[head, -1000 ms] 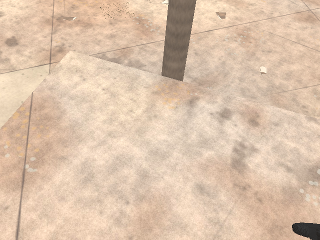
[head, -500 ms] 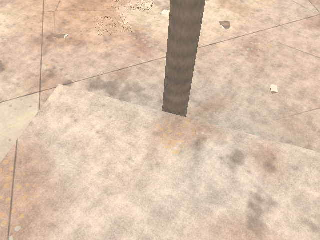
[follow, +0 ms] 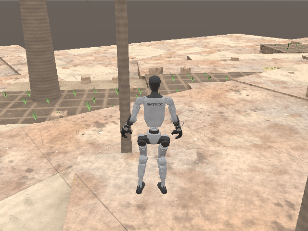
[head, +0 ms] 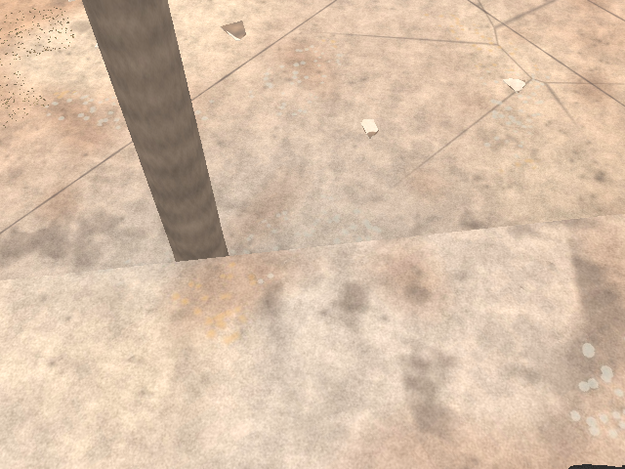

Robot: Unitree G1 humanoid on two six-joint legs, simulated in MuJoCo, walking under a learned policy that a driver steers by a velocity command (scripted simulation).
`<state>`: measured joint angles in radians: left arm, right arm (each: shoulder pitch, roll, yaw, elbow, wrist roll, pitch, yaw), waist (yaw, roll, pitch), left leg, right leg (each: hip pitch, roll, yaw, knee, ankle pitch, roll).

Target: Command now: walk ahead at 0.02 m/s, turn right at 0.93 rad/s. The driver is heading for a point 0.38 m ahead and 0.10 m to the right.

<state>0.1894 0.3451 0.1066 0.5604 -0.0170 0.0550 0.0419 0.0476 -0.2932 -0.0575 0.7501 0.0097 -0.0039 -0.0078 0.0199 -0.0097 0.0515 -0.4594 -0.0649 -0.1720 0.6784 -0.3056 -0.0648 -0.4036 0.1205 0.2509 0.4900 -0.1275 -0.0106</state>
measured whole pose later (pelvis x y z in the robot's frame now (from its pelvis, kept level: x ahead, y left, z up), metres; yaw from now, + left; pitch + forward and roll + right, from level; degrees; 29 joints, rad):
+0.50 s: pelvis +0.11 -0.02 +0.00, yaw -28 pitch +2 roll +1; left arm 0.23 0.30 0.07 0.54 -0.04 0.02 -0.02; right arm 0.41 -0.31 -0.07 0.78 -0.03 -0.07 -0.02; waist -0.08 -0.01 -0.07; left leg 0.03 0.08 0.24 0.30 -0.34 -0.05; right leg -0.78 -0.14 0.03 1.16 -0.13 0.05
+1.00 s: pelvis +0.29 -0.25 +0.01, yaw -38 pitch +1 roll -1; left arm 0.26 0.26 0.04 0.74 0.00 -0.06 0.00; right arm 0.10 -0.30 -0.04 0.77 -0.01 -0.06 0.01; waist 0.03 0.04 0.06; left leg -0.63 0.09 -0.02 0.77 -0.06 -0.03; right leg -0.14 0.07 -0.04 0.32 -0.20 -0.07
